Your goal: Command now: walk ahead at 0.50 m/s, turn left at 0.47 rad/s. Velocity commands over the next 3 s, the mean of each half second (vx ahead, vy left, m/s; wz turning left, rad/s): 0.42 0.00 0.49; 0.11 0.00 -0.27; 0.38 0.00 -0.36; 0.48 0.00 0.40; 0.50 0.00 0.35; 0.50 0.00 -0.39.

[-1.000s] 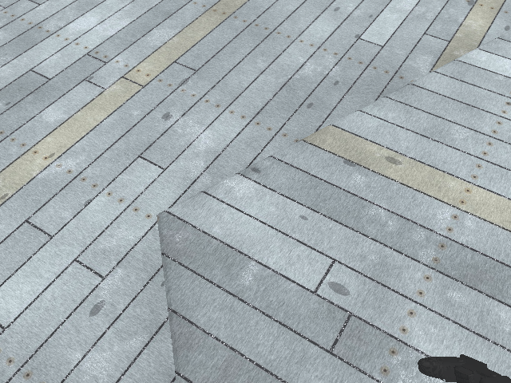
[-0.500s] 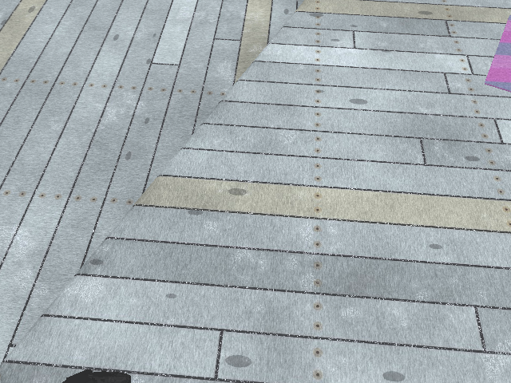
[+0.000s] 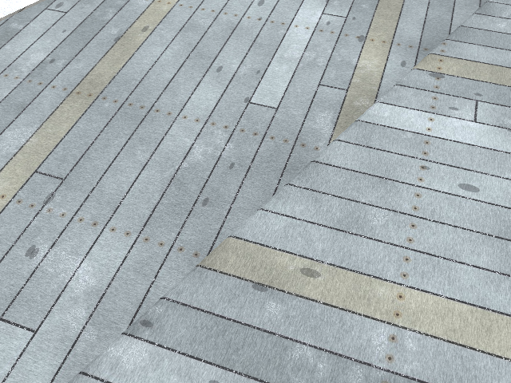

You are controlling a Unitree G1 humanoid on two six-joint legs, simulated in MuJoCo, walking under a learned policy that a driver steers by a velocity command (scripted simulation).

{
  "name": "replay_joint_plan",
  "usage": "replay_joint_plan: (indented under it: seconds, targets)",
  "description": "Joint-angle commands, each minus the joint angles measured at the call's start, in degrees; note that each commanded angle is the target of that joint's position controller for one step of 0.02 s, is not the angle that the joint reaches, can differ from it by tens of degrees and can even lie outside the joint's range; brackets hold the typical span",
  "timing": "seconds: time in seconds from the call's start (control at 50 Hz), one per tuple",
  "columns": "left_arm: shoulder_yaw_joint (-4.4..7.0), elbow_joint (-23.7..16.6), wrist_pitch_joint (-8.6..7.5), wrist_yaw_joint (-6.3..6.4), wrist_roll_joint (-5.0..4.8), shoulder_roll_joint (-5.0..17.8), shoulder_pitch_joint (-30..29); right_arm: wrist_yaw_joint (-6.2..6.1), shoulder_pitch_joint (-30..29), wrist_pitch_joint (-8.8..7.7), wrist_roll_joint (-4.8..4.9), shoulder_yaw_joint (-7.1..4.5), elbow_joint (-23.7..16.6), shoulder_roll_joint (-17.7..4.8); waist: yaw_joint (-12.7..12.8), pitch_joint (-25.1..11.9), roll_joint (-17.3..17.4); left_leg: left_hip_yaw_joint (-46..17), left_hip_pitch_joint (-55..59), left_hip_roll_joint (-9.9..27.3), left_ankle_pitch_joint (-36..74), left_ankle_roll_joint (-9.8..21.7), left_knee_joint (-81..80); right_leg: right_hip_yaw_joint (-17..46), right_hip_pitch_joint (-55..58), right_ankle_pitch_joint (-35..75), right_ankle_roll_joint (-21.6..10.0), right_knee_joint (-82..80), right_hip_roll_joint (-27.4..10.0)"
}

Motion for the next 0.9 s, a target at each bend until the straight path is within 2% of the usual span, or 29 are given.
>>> replay_joint_plan:
  seconds: [0.02, 0.08, 0.1, 0.12, 0.14, 0.16, 0.18, 0.2, 0.22, 0.24, 0.26, 0.28, 0.34, 0.4, 0.44, 0.5, 0.56, 0.6, 0.62, 0.64, 0.66, 0.68, 0.7, 0.72, 0.74, 0.76, 0.8, 0.88, 0.9]
  targets:
    - [1.31, -1.16, -0.07, 0.74, 0.17, 7.67, 2.56, 0.41, -6.61, -0.86, -0.20, 0.18, -5.79, -1.79, 0.20, 3.41, -4.90, 3.53, 0.42, -2.09, -2.08, 2.24, -4.77, 2.24, 0.02, 41.76, -3.16, 0.15, -17.74]
    - [1.92, -1.22, 0.88, 1.38, 0.45, 10.44, 1.12, -0.24, -1.05, -0.66, -0.41, -0.67, -4.78, -3.40, -3.25, -1.02, -7.25, 6.44, 9.72, -7.53, -11.42, 6.04, -5.90, -0.18, 2.86, 65.34, -2.54, 12.72, -18.48]
    - [2.18, -1.52, 1.47, 1.37, 0.60, 11.45, 0.55, -0.53, 3.69, -0.90, -0.41, -1.33, -3.50, -4.56, -5.37, -3.98, -7.36, 6.20, 15.36, -9.22, -14.24, 7.60, -7.23, -0.21, 2.01, 66.55, -2.80, 21.05, -18.70]
    - [2.35, -2.11, 1.91, 1.14, 0.45, 11.97, -0.32, -1.02, 11.12, -1.43, -0.73, -2.38, -1.19, -6.27, -8.96, -8.06, -5.91, 4.63, 25.76, -10.40, -13.51, 9.48, -11.83, -0.62, -2.80, 59.25, -2.20, 33.13, -18.11]
    - [2.05, -3.85, 1.78, 0.79, 0.26, 10.63, -0.90, -1.92, 18.54, -1.62, -1.29, -4.25, 0.55, -11.43, -12.22, -12.87, -0.30, -7.93, 38.85, -1.77, -17.50, 12.82, -15.81, -0.99, -14.78, 38.74, -0.45, 50.94, -15.54]
    - [1.06, -8.76, 1.19, -0.71, -0.73, 4.86, 0.57, -2.22, 15.21, -1.11, -0.49, -5.77, -0.83, -17.86, -6.95, -17.32, 14.26, -41.84, 55.63, 15.05, -12.65, 23.90, -21.79, 4.11, -41.61, -13.19, 3.47, 73.14, -1.15]
    - [1.75, -10.14, 0.49, -0.74, 0.05, 9.42, -7.73, -2.36, 16.32, -0.50, 0.98, -5.43, -0.91, -16.17, -9.95, -15.89, 0.43, -42.51, 55.35, 14.39, -9.10, 22.54, -26.11, 15.75, -49.12, -9.26, 2.97, 75.46, -2.83]
    - [1.31, -11.56, -0.40, -0.94, -0.58, 8.24, -9.86, -2.91, 13.37, -0.62, 1.22, -4.89, -0.31, -14.41, -7.79, -8.99, -1.06, -34.19, 48.62, 13.43, -3.13, 19.98, -26.45, 16.57, -50.02, -3.75, 2.49, 71.60, -5.90]
    - [1.27, -10.88, -0.76, -0.73, -0.65, 8.04, -8.52, -3.03, 11.18, -1.01, 1.11, -4.10, 0.03, -11.42, -4.62, -4.73, -4.74, -28.59, 41.04, 10.56, 5.27, 16.79, -26.75, 16.24, -46.35, -1.25, 2.53, 65.90, -7.67]
    - [1.32, -10.70, 0.03, -0.63, 0.18, 7.64, -8.06, -3.24, 9.11, -1.54, 1.37, -3.62, -0.06, -9.96, -2.40, -2.94, -5.02, -23.60, 35.91, 7.30, 10.39, 14.65, -26.86, 16.53, -42.98, -0.90, 3.12, 62.32, -8.80]
    - [1.19, -10.42, 1.30, -0.67, 1.14, 7.28, -6.49, -3.36, 7.87, -2.06, 1.60, -3.11, -0.35, -8.50, -0.88, -3.24, -3.64, -20.20, 32.27, 4.88, 13.30, 13.25, -27.41, 16.48, -38.95, -0.18, 3.90, 60.06, -9.35]
    - [1.27, -10.55, 2.53, -0.89, 1.60, 6.95, -6.07, -3.25, 7.94, -2.65, 1.89, -2.89, -0.52, -8.13, -0.21, -4.29, -2.67, -19.12, 31.17, 3.58, 14.07, 12.71, -27.80, 16.35, -37.39, -0.07, 4.67, 58.19, -9.43]
    - [1.03, -11.79, 4.09, -1.01, 1.33, 5.99, -7.69, -3.13, 9.68, -3.50, 1.66, -3.40, -0.63, -10.84, 0.34, -3.54, -1.53, -15.40, 27.14, 1.81, 32.48, 12.29, -26.12, 14.58, -36.87, 1.69, 6.85, 52.96, -8.54]
    - [0.85, -13.77, 4.46, -0.60, 1.14, 6.23, -12.53, -3.34, 12.37, -2.71, 1.54, -3.41, -0.93, -11.14, -1.50, -4.55, 1.22, -14.62, 28.27, 0.15, 38.30, 10.07, -23.58, 13.89, -38.62, 5.61, 7.34, 46.84, -7.31]
    - [0.49, -14.24, 4.62, -0.61, 0.82, 6.09, -14.64, -3.61, 13.06, -2.15, 1.62, -2.92, -1.11, -10.14, -2.59, -5.08, 2.68, -13.64, 31.18, 0.26, 37.59, 8.38, -23.38, 13.48, -39.02, 8.63, 6.63, 40.69, -6.92]
    - [-0.09, -14.33, 4.20, -0.68, 0.34, 5.66, -17.04, -4.07, 14.50, -1.80, 1.13, -1.93, -0.37, -8.13, -4.71, -4.94, 3.45, -12.67, 34.66, 1.54, 36.98, 6.59, -23.68, 12.79, -36.90, 13.18, 4.72, 32.46, -6.35]
    - [-0.18, -12.95, 3.56, -0.61, 0.22, 6.18, -15.75, -4.53, 12.99, -1.73, 0.37, -1.28, 0.06, -7.81, -4.55, -4.17, 3.98, -11.73, 35.20, 2.88, 36.10, 5.78, -22.00, 12.60, -30.45, 12.27, 2.11, 25.83, -4.76]
    - [0.43, -10.83, 3.07, -0.29, 0.38, 7.79, -10.45, -5.03, 10.86, -1.75, 0.38, -1.34, 0.14, -8.87, -2.14, -4.23, 3.34, -11.94, 35.30, 4.03, 38.95, 5.06, -16.99, 13.08, -24.20, 9.54, -0.15, 21.09, -2.87]
    - [0.72, -9.32, 2.57, -0.22, 0.57, 8.09, -6.07, -5.29, 9.15, -1.62, 0.95, -1.47, 0.01, -9.65, 0.48, -4.74, 1.81, -10.68, 35.32, 2.74, 37.11, 3.99, -11.17, 13.10, -19.59, 13.62, -1.24, 14.39, -2.18]
    - [1.35, -8.46, 1.78, -0.15, 0.60, 10.46, -2.46, -5.47, 9.15, -1.75, 1.24, -1.60, -0.78, -10.39, 1.71, -7.44, -2.06, -8.68, 32.37, -0.99, 25.63, 2.12, -2.21, 18.36, -12.33, 32.99, -2.88, 11.98, -6.05]
    - [2.32, -9.36, 1.62, -0.23, 0.35, 15.28, -1.18, -5.53, 13.83, -1.73, 1.16, -1.36, -2.16, -8.64, -1.19, -11.29, -12.31, -4.70, 22.73, -8.96, -7.84, -0.08, 14.11, 34.50, -3.68, 63.43, -9.86, 14.72, -19.47]
    - [2.14, -9.78, 2.73, -0.65, -1.39, 14.02, -2.64, -5.28, 17.62, -0.67, 0.76, -1.06, -1.44, -7.10, -3.05, -17.01, -16.97, -5.20, 15.80, -13.06, -35.05, -1.33, 22.63, 46.59, -1.81, 65.32, -17.63, 10.69, -25.68]
    - [1.90, -10.81, 3.36, -1.25, -2.13, 11.74, -5.35, -5.07, 16.05, 0.26, -0.75, -1.09, -0.39, -8.54, -3.39, -12.84, -8.48, -7.96, 13.20, -9.97, -34.42, -2.02, 27.11, 44.49, -6.68, 51.82, -17.58, 9.01, -23.74]
    - [1.87, -11.41, 4.02, -1.25, -1.54, 10.53, -8.00, -4.82, 11.65, 0.74, -0.86, -1.27, -1.01, -8.77, -2.96, -7.75, -5.19, -7.82, 10.80, -8.74, -31.54, -2.60, 27.94, 40.38, -11.89, 40.02, -15.90, 7.39, -20.18]
    - [1.64, -11.58, 4.74, -0.95, -0.89, 9.48, -9.73, -4.65, 9.07, 1.18, -0.41, -1.26, -1.79, -8.55, -3.48, -4.73, -3.99, -7.96, 10.25, -7.03, -28.60, -3.17, 25.18, 36.90, -16.24, 31.38, -13.49, 5.11, -16.98]
    - [1.81, -11.55, 5.22, -0.63, -0.78, 9.44, -10.18, -4.45, 7.57, 1.68, -0.23, -1.13, -2.70, -8.21, -3.67, -3.91, -5.03, -7.70, 11.07, -6.11, -26.28, -3.86, 22.22, 34.70, -18.87, 24.80, -11.72, 3.47, -14.28]
    - [2.30, -11.40, 5.72, -0.61, -0.45, 9.92, -9.45, -4.37, 7.97, 2.45, -0.15, -0.74, -2.66, -7.22, -3.51, -5.96, -6.70, -6.32, 12.88, -6.92, -23.84, -4.93, 20.12, 33.16, -19.55, 19.74, -10.14, 2.88, -11.38]
    - [3.45, -11.55, 6.52, -0.73, -0.37, 11.39, -8.27, -4.95, 4.90, 3.16, 0.30, -0.45, -3.74, -6.68, -1.79, -5.88, -7.90, -6.41, 11.03, -6.75, -23.46, -5.77, 12.14, 36.08, -18.96, 2.91, -9.04, 0.49, -10.05]
    - [3.75, -11.45, 6.80, -0.75, -0.38, 11.75, -7.62, -4.85, 4.55, 3.09, 0.07, -0.49, -4.13, -7.04, -1.49, -6.64, -8.39, -6.25, 11.20, -6.65, -23.65, -5.92, 10.49, 37.79, -18.84, -4.88, -9.07, -0.84, -9.87]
